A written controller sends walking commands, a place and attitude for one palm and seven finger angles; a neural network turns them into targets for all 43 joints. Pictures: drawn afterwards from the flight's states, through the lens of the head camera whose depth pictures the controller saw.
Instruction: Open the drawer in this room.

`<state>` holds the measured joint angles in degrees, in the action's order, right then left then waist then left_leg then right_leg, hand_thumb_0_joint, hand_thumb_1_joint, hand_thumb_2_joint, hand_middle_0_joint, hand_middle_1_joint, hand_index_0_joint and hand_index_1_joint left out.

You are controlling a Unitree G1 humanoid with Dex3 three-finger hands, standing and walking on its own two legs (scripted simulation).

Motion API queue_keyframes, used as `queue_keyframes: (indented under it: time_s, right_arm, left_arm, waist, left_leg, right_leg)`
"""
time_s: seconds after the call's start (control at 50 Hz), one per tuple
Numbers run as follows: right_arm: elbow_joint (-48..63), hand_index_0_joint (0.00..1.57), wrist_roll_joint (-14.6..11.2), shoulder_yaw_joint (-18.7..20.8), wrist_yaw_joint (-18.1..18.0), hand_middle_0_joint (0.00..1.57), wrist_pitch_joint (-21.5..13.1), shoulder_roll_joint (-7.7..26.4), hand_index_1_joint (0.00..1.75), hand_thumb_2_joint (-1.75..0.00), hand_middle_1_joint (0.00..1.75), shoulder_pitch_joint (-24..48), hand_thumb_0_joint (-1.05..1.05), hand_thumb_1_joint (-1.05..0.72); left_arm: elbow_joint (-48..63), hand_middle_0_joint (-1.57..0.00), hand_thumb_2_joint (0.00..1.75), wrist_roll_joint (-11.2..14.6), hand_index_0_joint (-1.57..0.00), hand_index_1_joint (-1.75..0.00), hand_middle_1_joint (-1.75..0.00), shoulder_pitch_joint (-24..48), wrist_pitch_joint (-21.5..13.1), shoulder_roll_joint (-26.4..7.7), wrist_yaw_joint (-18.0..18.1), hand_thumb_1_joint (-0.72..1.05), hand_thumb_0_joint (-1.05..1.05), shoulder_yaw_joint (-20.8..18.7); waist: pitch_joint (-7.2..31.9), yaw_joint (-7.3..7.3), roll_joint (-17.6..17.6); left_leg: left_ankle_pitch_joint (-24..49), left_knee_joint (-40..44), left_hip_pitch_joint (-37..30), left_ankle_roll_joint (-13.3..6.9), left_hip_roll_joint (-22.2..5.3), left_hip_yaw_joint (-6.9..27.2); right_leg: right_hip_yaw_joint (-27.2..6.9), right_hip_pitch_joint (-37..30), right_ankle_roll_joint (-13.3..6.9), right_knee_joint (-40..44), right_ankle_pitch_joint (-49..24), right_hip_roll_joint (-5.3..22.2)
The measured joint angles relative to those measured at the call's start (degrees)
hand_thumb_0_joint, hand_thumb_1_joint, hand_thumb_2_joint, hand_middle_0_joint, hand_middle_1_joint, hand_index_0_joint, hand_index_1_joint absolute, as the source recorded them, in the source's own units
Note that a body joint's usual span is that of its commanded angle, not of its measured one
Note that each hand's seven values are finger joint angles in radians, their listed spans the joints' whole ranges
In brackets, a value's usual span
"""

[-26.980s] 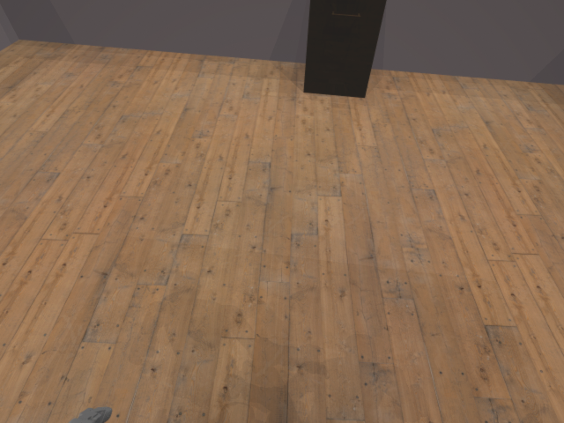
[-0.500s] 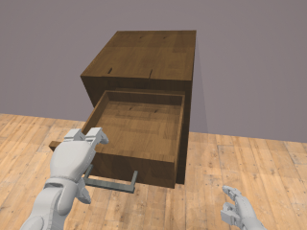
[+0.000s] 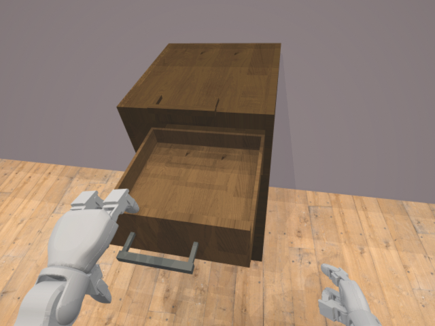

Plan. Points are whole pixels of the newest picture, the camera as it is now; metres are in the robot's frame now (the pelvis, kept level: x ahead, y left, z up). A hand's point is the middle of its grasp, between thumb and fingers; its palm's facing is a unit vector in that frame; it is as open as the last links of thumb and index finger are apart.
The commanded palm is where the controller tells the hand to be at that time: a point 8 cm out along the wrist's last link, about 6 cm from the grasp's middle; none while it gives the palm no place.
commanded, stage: draw the hand back to the body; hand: left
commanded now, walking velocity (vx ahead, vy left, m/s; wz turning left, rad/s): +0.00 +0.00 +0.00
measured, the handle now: (158, 252) +0.27 +0.19 -0.06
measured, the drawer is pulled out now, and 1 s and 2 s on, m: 0.30 0.30 0.30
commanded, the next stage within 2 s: step back with the hand held close in 1.16 s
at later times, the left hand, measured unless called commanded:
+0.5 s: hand (90, 230) +0.20 +0.22 +0.16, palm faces +0.37 -0.86 -0.34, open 12.6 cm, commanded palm +0.15 +0.26 +0.17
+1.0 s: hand (74, 230) +0.19 +0.23 +0.16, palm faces +0.44 -0.80 -0.41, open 8.3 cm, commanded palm +0.14 +0.27 +0.18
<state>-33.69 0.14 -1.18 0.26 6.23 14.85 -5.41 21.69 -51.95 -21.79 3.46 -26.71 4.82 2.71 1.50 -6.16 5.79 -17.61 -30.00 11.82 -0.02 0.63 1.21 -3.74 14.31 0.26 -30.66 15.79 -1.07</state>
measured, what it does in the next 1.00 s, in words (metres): stands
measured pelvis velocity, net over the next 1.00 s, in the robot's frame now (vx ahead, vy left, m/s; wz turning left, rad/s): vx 0.02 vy -0.01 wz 0.04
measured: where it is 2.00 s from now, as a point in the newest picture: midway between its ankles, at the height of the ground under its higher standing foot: outside the picture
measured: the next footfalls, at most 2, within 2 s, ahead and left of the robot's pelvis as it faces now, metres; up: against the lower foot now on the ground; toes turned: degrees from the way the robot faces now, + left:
none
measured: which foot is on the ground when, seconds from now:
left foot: down 0.00-1.00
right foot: down 0.00-1.00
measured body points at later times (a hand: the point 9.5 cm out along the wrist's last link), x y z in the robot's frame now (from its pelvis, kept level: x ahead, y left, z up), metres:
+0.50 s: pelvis +0.01 -0.01 +0.00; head +0.00 -0.02 +0.45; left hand +0.17 +0.26 +0.17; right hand +0.21 -0.21 -0.07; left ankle -0.02 +0.12 -0.73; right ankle +0.01 -0.12 -0.73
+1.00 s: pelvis +0.02 -0.01 +0.00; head +0.01 -0.04 +0.45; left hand +0.16 +0.27 +0.19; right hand +0.23 -0.22 -0.08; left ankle -0.02 +0.12 -0.73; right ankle +0.01 -0.12 -0.73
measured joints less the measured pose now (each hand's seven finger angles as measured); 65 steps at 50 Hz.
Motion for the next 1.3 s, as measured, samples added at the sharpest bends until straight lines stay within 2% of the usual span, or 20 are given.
queue_keyframes:
  time_s: [0.18,0.22,0.24,0.26,0.28,0.32,0.38,0.44,0.52,0.68,0.9,1.04,1.16,1.3]
  right_arm:
    - [0.70,0.20,-0.17,-0.28,-0.53,0.20,-0.04,-0.05,0.30,-0.90,0.30,0.08,0.01,-0.91]
    - [1.16,0.20,-0.55,-0.05,-1.43,0.20,-2.17,-0.70,0.30,-0.90,0.30,-0.01,0.02,-0.91]
    - [1.30,0.20,-0.62,-0.25,-2.22,0.20,-4.02,-1.26,0.30,-0.90,0.30,-0.31,0.02,-0.91]
    - [1.48,0.20,-0.54,-0.52,-3.03,0.20,-5.84,-1.85,0.30,-0.90,0.30,-0.89,0.02,-0.91]
    - [1.62,0.20,-0.39,-0.78,-3.78,0.20,-7.59,-2.40,0.30,-0.90,0.30,-1.70,0.02,-0.91]
    - [1.47,0.20,0.03,-1.24,-4.83,0.20,-10.59,-3.29,0.30,-0.90,0.30,-3.47,0.01,-0.91]
    - [0.28,0.20,0.38,-1.70,-5.39,0.20,-13.55,-3.97,0.30,-0.90,0.30,-5.35,0.01,-0.90]
    - [-1.05,0.21,0.48,-1.75,-5.29,0.20,-14.99,-4.03,0.30,-0.90,0.30,-6.31,0.01,-0.90]
    - [-2.32,0.21,0.46,-1.31,-4.85,0.20,-15.99,-3.57,0.30,-0.90,0.30,-6.65,0.02,-0.90]
    - [-3.26,0.21,-0.01,0.14,-4.72,0.20,-16.38,-2.83,0.30,-0.90,0.30,-6.01,0.02,-0.90]
    - [-2.94,0.21,-0.65,0.83,-5.12,0.20,-16.05,-2.77,0.30,-0.90,0.30,-4.85,0.02,-0.90]
    - [-2.73,0.21,-0.72,0.64,-5.10,0.20,-15.91,-2.87,0.30,-0.90,0.30,-4.63,0.02,-0.90]
    - [-2.80,0.21,-0.74,0.42,-5.15,0.20,-15.72,-3.18,0.30,-0.90,0.30,-4.77,0.02,-0.90]
    - [-2.57,0.21,-0.87,0.59,-5.01,0.20,-15.15,-2.88,0.30,-0.90,0.30,-5.25,0.02,-0.90]
  left_arm:
    - [1.45,-0.32,0.30,1.25,-0.32,-1.20,-1.20,-2.38,-1.62,-2.50,-0.12,-0.49,0.00,-3.47]
    - [1.97,-0.32,0.30,21.20,-0.32,-1.20,-1.19,-3.04,-2.88,0.81,-0.36,-0.48,0.00,-6.18]
    - [2.36,-0.31,0.30,29.80,-0.32,-1.20,-1.19,-3.82,-3.80,3.07,-0.28,-0.48,0.00,-7.57]
    - [2.97,-0.31,0.31,36.32,-0.32,-1.19,-1.18,-4.71,-4.57,5.14,-0.12,-0.47,0.00,-8.55]
    - [3.75,-0.31,0.31,41.14,-0.32,-1.18,-1.18,-5.51,-5.24,6.86,0.11,-0.46,0.00,-9.13]
    - [5.39,-0.31,0.33,47.17,-0.32,-1.16,-1.16,-6.77,-6.56,9.08,0.70,-0.43,0.00,-9.73]
    - [6.83,-0.31,0.36,51.29,-0.31,-1.12,-1.11,-7.46,-8.25,9.93,1.43,-0.36,0.00,-10.94]
    - [6.86,-0.30,0.39,52.99,-0.30,-1.07,-1.06,-7.20,-9.20,9.67,1.83,-0.28,0.00,-12.71]
    - [6.69,-0.29,0.44,54.00,-0.29,-0.99,-0.98,-7.42,-9.66,9.28,1.92,-0.16,0.00,-14.50]
    - [7.34,-0.26,0.56,54.65,-0.27,-0.81,-0.80,-10.06,-10.23,8.23,1.48,0.11,0.00,-16.44]
    - [6.81,-0.24,0.72,55.24,-0.24,-0.57,-0.56,-10.86,-10.30,7.52,1.82,0.49,0.01,-19.65]
    - [6.39,-0.22,0.82,55.37,-0.22,-0.41,-0.41,-10.51,-10.08,8.37,1.89,0.72,0.01,-19.17]
    - [6.36,-0.21,0.87,55.47,-0.22,-0.34,-0.34,-10.62,-9.99,8.12,1.86,0.84,0.01,-19.12]
    - [6.46,-0.21,0.89,55.49,-0.21,-0.31,-0.31,-10.63,-10.21,7.87,1.69,0.88,0.02,-19.74]
  waist:
    - [-0.17,-0.29,-0.28]
    - [-1.87,0.82,-0.22]
    - [-2.53,1.39,-0.52]
    - [-2.95,1.87,-0.94]
    - [-3.16,2.20,-1.44]
    - [-3.17,2.54,-2.43]
    - [-2.95,2.67,-3.45]
    - [-2.82,2.73,-3.74]
    - [-2.64,2.98,-3.49]
    - [-1.73,3.27,-2.76]
    - [-0.72,2.63,-2.02]
    - [-0.48,2.37,-1.74]
    - [-0.44,2.48,-1.93]
    - [-0.33,2.83,-1.74]
  left_leg:
    - [-0.15,-0.24,-0.06,0.02,-0.12,0.15]
    - [-0.22,-0.21,-1.38,-0.10,-0.02,0.62]
    - [-0.29,-0.12,-2.04,-0.11,0.00,0.73]
    - [-0.36,0.03,-2.67,-0.07,-0.03,0.84]
    - [-0.42,0.24,-3.26,-0.01,-0.07,0.99]
    - [-0.50,0.70,-4.28,0.15,-0.15,1.33]
    - [-0.67,1.11,-5.26,0.40,-0.38,1.79]
    - [-0.77,1.36,-5.67,0.53,-0.52,2.04]
    - [-0.74,1.71,-5.55,0.52,-0.51,2.00]
    - [-0.84,2.01,-4.79,0.56,-0.54,1.70]
    - [-1.26,1.57,-4.14,0.85,-0.64,2.14]
    - [-1.46,1.19,-3.90,0.98,-0.60,2.50]
    - [-1.62,0.99,-3.73,1.16,-0.76,2.60]
    - [-1.88,0.51,-3.27,1.23,-1.02,2.69]
  right_leg:
    - [0.17,-0.32,0.01,0.23,-0.05,-0.10]
    - [0.65,-1.94,0.02,0.53,0.02,0.03]
    - [0.76,-2.63,0.03,0.61,0.14,0.06]
    - [0.87,-3.29,0.01,0.77,0.25,0.04]
    - [1.02,-3.93,-0.02,1.01,0.34,0.03]
    - [1.36,-5.11,-0.15,1.56,0.48,-0.02]
    - [1.83,-6.39,-0.38,2.35,0.57,-0.20]
    - [2.09,-6.99,-0.51,2.87,0.59,-0.32]
    - [2.07,-6.78,-0.52,3.07,0.61,-0.28]
    - [1.81,-5.70,-0.53,2.86,0.88,-0.29]
    - [2.31,-5.06,-0.81,2.13,1.59,-0.38]
    - [2.71,-4.85,-0.95,1.53,2.04,-0.33]
    - [2.85,-4.63,-1.15,1.21,2.27,-0.49]
    - [2.98,-4.44,-1.26,1.26,2.26,-0.75]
